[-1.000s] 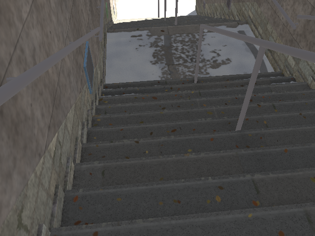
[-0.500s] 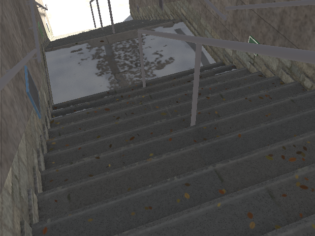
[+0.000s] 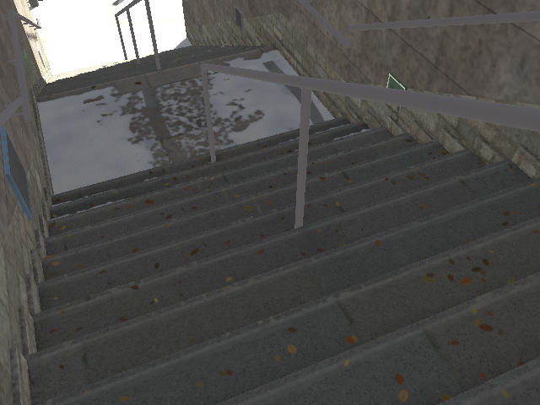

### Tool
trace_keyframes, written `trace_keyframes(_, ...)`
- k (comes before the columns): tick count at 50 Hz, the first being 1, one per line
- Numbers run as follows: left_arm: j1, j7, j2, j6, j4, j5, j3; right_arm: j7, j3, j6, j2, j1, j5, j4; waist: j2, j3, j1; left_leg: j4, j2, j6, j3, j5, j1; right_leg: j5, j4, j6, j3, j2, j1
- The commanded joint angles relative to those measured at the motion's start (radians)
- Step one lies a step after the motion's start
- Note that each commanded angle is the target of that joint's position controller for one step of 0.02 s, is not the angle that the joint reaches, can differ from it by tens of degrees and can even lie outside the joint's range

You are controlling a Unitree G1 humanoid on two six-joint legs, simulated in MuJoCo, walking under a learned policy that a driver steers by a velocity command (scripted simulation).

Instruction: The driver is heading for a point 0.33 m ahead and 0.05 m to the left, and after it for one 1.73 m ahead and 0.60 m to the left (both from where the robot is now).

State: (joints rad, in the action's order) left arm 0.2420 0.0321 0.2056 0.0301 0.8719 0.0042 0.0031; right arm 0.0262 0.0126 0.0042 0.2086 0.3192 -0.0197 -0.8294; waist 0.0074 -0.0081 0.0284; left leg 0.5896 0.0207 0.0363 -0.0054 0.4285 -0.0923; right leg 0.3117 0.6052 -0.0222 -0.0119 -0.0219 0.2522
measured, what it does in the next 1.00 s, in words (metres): lifts its right foot, turning left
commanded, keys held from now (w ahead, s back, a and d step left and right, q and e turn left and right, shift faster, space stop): no key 0.16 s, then q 0.58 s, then no key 0.10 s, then w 0.16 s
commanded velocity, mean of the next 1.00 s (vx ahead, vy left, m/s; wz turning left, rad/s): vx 0.04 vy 0.00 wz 0.29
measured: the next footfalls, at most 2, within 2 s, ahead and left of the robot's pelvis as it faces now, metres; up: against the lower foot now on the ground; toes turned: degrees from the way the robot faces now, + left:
right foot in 1.08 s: -0.03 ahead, -0.09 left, +0.00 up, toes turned +21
left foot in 1.60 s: +0.22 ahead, +0.20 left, -0.16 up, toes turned +19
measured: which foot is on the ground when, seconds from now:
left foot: down 0.00-1.00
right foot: down 0.00-0.60, up 0.62-1.00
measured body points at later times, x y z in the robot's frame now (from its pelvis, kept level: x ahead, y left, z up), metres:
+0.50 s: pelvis -0.06 -0.03 +0.00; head -0.04 -0.02 +0.45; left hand +0.01 +0.26 -0.13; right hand +0.03 -0.29 -0.13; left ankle -0.10 +0.08 -0.70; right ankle +0.00 -0.11 -0.73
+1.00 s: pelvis -0.09 -0.02 +0.01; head -0.10 -0.01 +0.46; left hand -0.06 +0.26 -0.11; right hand +0.07 -0.25 -0.10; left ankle -0.10 +0.06 -0.73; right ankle -0.04 -0.12 -0.70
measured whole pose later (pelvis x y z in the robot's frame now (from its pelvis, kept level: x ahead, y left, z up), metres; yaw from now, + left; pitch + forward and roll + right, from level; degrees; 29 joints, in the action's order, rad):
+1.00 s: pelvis -0.09 -0.02 +0.01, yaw +20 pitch +1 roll -1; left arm 0.19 -0.01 0.25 0.07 0.81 0.02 0.03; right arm -0.02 -0.04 0.06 0.25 0.33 0.02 -0.71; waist -0.01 0.03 0.04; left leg 0.46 0.11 0.09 0.12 0.21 -0.25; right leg 0.41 0.75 0.00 -0.01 -0.03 0.38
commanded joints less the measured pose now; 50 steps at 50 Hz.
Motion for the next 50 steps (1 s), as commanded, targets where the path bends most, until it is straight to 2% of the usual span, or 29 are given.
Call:
trace_keyframes(1, -0.002, 0.010, 0.089, -0.005, -0.013, -0.007, 0.009, -0.001, -0.028, 0.030, 0.104, 0.088, 0.002, -0.015, -0.063, 0.005, 0.011, -0.087, -0.052, 0.014, 0.068, -0.291, -0.036, -0.631, -0.149, -0.104, 0.152, 0.146, -0.094)
trace_keyframes(3, -0.015, 0.015, 0.101, 0.000, 0.013, -0.005, 0.011, -0.002, -0.029, 0.039, 0.100, 0.083, 0.015, -0.034, -0.054, -0.021, 0.014, -0.177, -0.085, 0.004, 0.090, -0.394, 0.014, -0.535, -0.158, -0.073, 0.128, 0.114, -0.086)
trace_keyframes(5, 0.010, 0.019, 0.103, -0.006, 0.045, -0.016, 0.016, 0.002, -0.030, 0.035, 0.112, 0.063, 0.010, -0.054, -0.048, -0.012, -0.005, -0.199, -0.117, -0.005, 0.093, -0.485, 0.042, -0.498, -0.206, -0.050, 0.127, 0.096, -0.116)
trace_keyframes(6, 0.028, 0.017, 0.101, -0.007, 0.068, -0.014, 0.017, -0.002, -0.033, 0.032, 0.116, 0.061, 0.009, -0.074, -0.031, -0.046, -0.006, -0.208, -0.114, -0.004, 0.092, -0.439, -0.004, -0.481, -0.222, -0.050, 0.133, 0.102, -0.142)
trace_keyframes(10, -0.013, 0.014, 0.107, -0.010, 0.096, -0.015, 0.026, -0.012, -0.029, 0.029, 0.097, 0.062, 0.018, -0.132, 0.002, -0.045, -0.006, -0.275, -0.115, -0.015, 0.101, -0.379, -0.016, -0.450, -0.255, -0.053, 0.126, 0.111, -0.208)
trace_keyframes(14, -0.041, 0.026, 0.156, -0.013, 0.097, -0.020, 0.055, -0.015, -0.051, 0.022, 0.128, -0.009, 0.012, -0.099, -0.006, -0.008, -0.013, -0.207, -0.098, -0.008, 0.115, -0.376, -0.083, -0.417, -0.227, -0.071, 0.098, 0.113, -0.235)
trace_keyframes(17, -0.045, 0.022, 0.172, -0.011, 0.084, -0.013, 0.076, -0.014, -0.072, 0.033, 0.146, -0.011, 0.025, -0.067, -0.010, 0.015, -0.021, -0.100, -0.087, 0.005, 0.126, -0.380, -0.157, -0.391, -0.185, -0.095, 0.077, 0.131, -0.216)
trace_keyframes(20, -0.034, 0.015, 0.205, 0.009, 0.058, 0.005, 0.100, -0.011, -0.079, 0.047, 0.125, 0.016, 0.032, -0.045, -0.038, 0.008, -0.028, 0.025, -0.036, 0.017, 0.103, -0.244, -0.247, -0.269, -0.207, -0.142, 0.114, 0.197, -0.166)
trace_keyframes(21, -0.034, 0.012, 0.211, 0.010, 0.043, 0.015, 0.103, -0.008, -0.083, 0.051, 0.119, -0.005, 0.026, -0.026, -0.075, 0.011, -0.042, 0.101, -0.001, 0.022, 0.067, -0.121, -0.280, -0.231, -0.255, -0.173, 0.155, 0.253, -0.141)
trace_keyframes(22, -0.049, 0.010, 0.207, 0.013, 0.027, 0.020, 0.100, -0.010, -0.083, 0.057, 0.103, -0.032, 0.032, -0.003, -0.133, 0.026, -0.052, 0.231, 0.025, 0.032, 0.028, 0.065, -0.307, -0.177, -0.299, -0.215, 0.204, 0.316, -0.104)
trace_keyframes(24, -0.068, 0.007, 0.187, 0.010, -0.001, 0.023, 0.093, -0.022, -0.085, 0.069, 0.097, -0.056, 0.046, 0.022, -0.092, 0.011, -0.050, 0.361, -0.013, 0.046, 0.017, 0.104, -0.352, -0.168, -0.311, -0.257, 0.195, 0.368, -0.030)
trace_keyframes(25, -0.108, 0.002, 0.180, 0.011, -0.023, 0.023, 0.089, -0.030, -0.078, 0.067, 0.078, -0.039, 0.032, 0.030, -0.089, 0.024, -0.023, 0.333, -0.035, 0.053, 0.001, 0.065, -0.294, -0.144, -0.300, -0.235, 0.139, 0.347, 0.023)
trace_keyframes(26, -0.161, 0.000, 0.182, 0.009, -0.047, 0.019, 0.088, -0.037, -0.069, 0.064, 0.063, -0.012, 0.032, 0.026, -0.120, 0.042, -0.003, 0.307, -0.032, 0.060, -0.020, 0.028, -0.206, -0.128, -0.300, -0.201, 0.078, 0.317, 0.090)
trace_keyframes(27, -0.181, 0.004, 0.193, 0.011, -0.049, 0.032, 0.090, -0.036, -0.075, 0.066, 0.088, 0.014, 0.037, 0.028, -0.139, 0.061, 0.011, 0.283, -0.013, 0.067, -0.024, -0.002, -0.144, -0.081, -0.284, -0.174, 0.041, 0.285, 0.138)
trace_keyframes(28, -0.199, 0.007, 0.198, 0.012, -0.057, 0.033, 0.090, -0.038, -0.080, 0.071, 0.101, 0.044, 0.036, 0.028, -0.157, 0.056, 0.033, 0.234, -0.007, 0.071, -0.029, -0.016, -0.103, -0.042, -0.256, -0.151, 0.008, 0.272, 0.173)
trace_keyframes(29, -0.221, 0.009, 0.192, 0.022, -0.058, 0.028, 0.090, -0.039, -0.084, 0.071, 0.104, 0.110, 0.034, 0.014, -0.113, 0.062, 0.065, 0.128, -0.008, 0.072, -0.011, -0.061, -0.033, 0.003, -0.175, -0.127, -0.032, 0.250, 0.214)
trace_keyframes(30, -0.266, 0.008, 0.187, 0.039, -0.058, 0.017, 0.096, -0.044, -0.086, 0.070, 0.106, 0.218, 0.046, -0.013, -0.025, 0.030, 0.136, -0.069, -0.034, 0.092, 0.087, -0.109, 0.078, 0.068, 0.018, -0.078, -0.086, 0.199, 0.340)
trace_keyframes(31, -0.205, -0.004, 0.118, 0.050, -0.070, 0.009, 0.080, -0.032, -0.099, 0.062, 0.203, 0.209, 0.054, 0.011, 0.224, -0.082, 0.079, -0.270, -0.276, 0.130, 0.532, -0.131, 0.051, 0.311, 0.292, 0.004, -0.117, 0.046, 0.568)
trace_keyframes(32, -0.216, -0.001, 0.106, 0.040, -0.121, 0.015, 0.061, -0.012, -0.115, 0.050, 0.322, 0.164, 0.040, 0.056, 0.272, -0.077, 0.048, -0.428, -0.375, 0.245, 0.774, -0.087, -0.128, 0.314, 0.385, 0.020, 0.076, -0.014, 0.560)
trace_keyframes(33, -0.222, 0.001, 0.128, 0.022, -0.124, 0.015, 0.056, 0.008, -0.116, 0.047, 0.296, 0.035, 0.054, 0.094, 0.270, -0.098, 0.004, -0.440, -0.351, 0.290, 0.711, 0.045, -0.214, 0.217, 0.483, 0.011, 0.121, 0.014, 0.513)
trace_keyframes(34, -0.229, -0.002, 0.161, 0.010, -0.116, 0.017, 0.064, 0.012, -0.105, 0.048, 0.251, -0.050, 0.051, 0.122, 0.194, -0.099, -0.031, -0.402, -0.294, 0.279, 0.583, 0.001, -0.268, 0.086, 0.561, 0.012, 0.103, 0.016, 0.472)
trace_keyframes(36, -0.195, -0.006, 0.176, 0.012, -0.092, 0.046, 0.074, 0.000, -0.092, 0.044, 0.190, -0.081, 0.031, 0.154, 0.070, -0.056, -0.050, -0.292, -0.180, 0.217, 0.396, -0.273, -0.232, -0.006, 0.564, 0.033, 0.054, 0.014, 0.443)
trace_keyframes(37, -0.169, -0.011, 0.163, 0.016, -0.095, 0.053, 0.074, -0.007, -0.091, 0.044, 0.175, -0.065, 0.034, 0.151, 0.058, -0.018, -0.050, -0.259, -0.162, 0.205, 0.367, -0.407, -0.210, -0.022, 0.575, 0.039, 0.045, 0.004, 0.416)
trace_keyframes(39, -0.151, -0.021, 0.133, 0.034, -0.115, 0.050, 0.065, -0.008, -0.094, 0.036, 0.182, -0.001, 0.023, 0.146, 0.046, 0.035, -0.039, -0.243, -0.159, 0.201, 0.364, -0.466, -0.113, -0.014, 0.543, 0.056, 0.040, -0.001, 0.426)
trace_keyframes(42, -0.163, -0.023, 0.097, 0.045, -0.131, 0.028, 0.050, -0.002, -0.092, 0.043, 0.167, 0.024, 0.019, 0.155, 0.110, 0.029, -0.006, -0.272, -0.140, 0.195, 0.360, -0.289, -0.075, -0.018, 0.390, 0.063, 0.033, 0.016, 0.400)
trace_keyframes(43, -0.165, -0.024, 0.096, 0.047, -0.130, 0.026, 0.047, -0.011, -0.090, 0.047, 0.160, 0.031, 0.027, 0.159, 0.122, 0.043, 0.010, -0.296, -0.132, 0.193, 0.360, -0.154, -0.076, -0.009, 0.343, 0.058, 0.025, 0.017, 0.362)
trace_keyframes(45, -0.181, -0.036, 0.104, 0.044, -0.147, 0.027, 0.044, -0.027, -0.098, 0.056, 0.182, 0.058, 0.033, 0.158, 0.156, 0.029, 0.038, -0.361, -0.139, 0.208, 0.409, 0.113, -0.093, 0.056, 0.255, 0.046, -0.002, 0.001, 0.316)
trace_keyframes(47, -0.183, -0.046, 0.105, 0.038, -0.157, 0.012, 0.040, -0.044, -0.091, 0.058, 0.179, 0.044, 0.047, 0.159, 0.154, -0.004, 0.040, -0.381, -0.143, 0.207, 0.423, 0.197, -0.160, 0.096, 0.181, 0.031, -0.025, -0.017, 0.233)
trace_keyframes(50, -0.086, -0.050, 0.093, 0.014, -0.136, 0.013, 0.032, -0.049, -0.087, 0.050, 0.179, 0.024, 0.039, 0.155, 0.128, -0.009, 0.006, -0.383, -0.157, 0.205, 0.435, 0.213, -0.251, 0.137, 0.063, -0.011, -0.033, -0.031, 0.043)
Velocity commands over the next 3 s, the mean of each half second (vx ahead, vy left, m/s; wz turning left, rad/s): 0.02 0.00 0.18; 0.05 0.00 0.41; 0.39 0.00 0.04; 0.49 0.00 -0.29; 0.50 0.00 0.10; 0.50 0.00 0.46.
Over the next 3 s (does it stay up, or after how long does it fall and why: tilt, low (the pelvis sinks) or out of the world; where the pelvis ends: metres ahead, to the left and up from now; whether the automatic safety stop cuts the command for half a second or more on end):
stays up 0.84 0.26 -0.48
